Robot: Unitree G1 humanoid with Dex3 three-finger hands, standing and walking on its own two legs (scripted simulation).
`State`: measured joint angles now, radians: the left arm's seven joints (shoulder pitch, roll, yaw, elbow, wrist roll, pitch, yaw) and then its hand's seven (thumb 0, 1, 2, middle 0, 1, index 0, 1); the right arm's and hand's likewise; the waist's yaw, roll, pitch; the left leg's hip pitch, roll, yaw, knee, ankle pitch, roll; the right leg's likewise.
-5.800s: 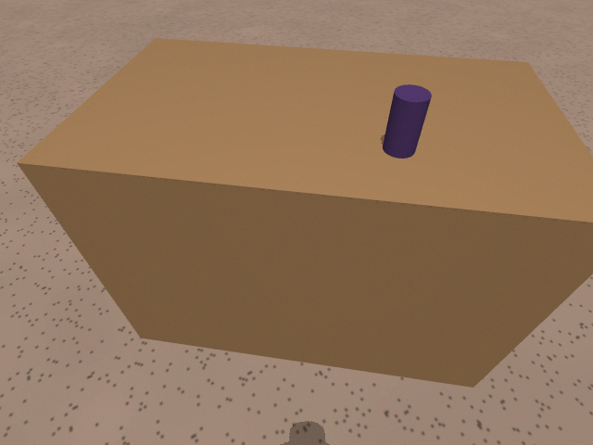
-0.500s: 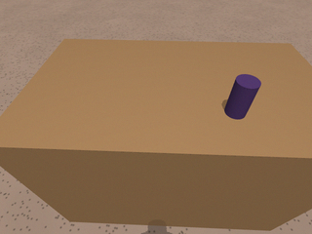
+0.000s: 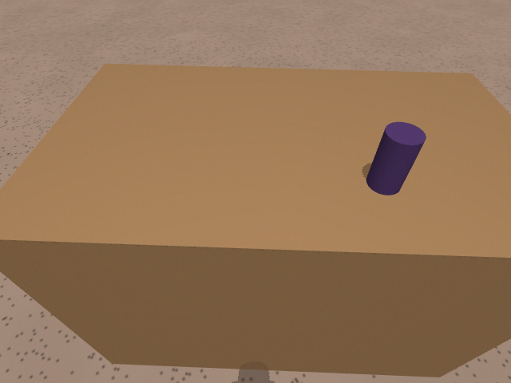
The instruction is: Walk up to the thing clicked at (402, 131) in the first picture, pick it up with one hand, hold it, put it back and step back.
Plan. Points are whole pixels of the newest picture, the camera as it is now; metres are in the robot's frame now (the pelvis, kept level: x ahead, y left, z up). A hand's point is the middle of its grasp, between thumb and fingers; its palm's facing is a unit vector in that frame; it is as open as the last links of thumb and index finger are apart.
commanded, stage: stand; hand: right
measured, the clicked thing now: (393, 160) +0.51 -0.24 +0.08
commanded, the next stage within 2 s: rise first in 0.04 s
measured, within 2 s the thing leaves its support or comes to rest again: neither
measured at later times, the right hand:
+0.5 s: hand (432, 382) +0.17 -0.26 -0.09, palm faces +0.27 +0.90 -0.35, open 13.3 cm
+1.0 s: hand (477, 337) +0.20 -0.27 +0.05, palm faces +0.38 +0.84 -0.39, open 17.5 cm
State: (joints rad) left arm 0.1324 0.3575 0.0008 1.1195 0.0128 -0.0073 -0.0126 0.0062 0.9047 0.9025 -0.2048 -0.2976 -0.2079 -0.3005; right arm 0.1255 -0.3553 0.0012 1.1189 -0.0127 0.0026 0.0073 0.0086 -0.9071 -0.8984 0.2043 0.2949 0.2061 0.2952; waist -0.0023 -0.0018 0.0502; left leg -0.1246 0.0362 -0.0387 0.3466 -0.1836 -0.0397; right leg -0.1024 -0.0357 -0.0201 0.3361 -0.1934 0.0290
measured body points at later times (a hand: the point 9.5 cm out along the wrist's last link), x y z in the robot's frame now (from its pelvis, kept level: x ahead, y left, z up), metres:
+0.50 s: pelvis +0.00 +0.00 +0.00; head +0.02 +0.01 +0.44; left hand +0.18 +0.28 -0.10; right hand +0.16 -0.31 -0.07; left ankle +0.01 +0.15 -0.75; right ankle -0.01 -0.14 -0.75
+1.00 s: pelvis +0.02 +0.00 -0.01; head +0.02 +0.03 +0.44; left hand +0.20 +0.26 -0.09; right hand +0.17 -0.31 +0.07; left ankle +0.01 +0.15 -0.75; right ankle -0.01 -0.14 -0.75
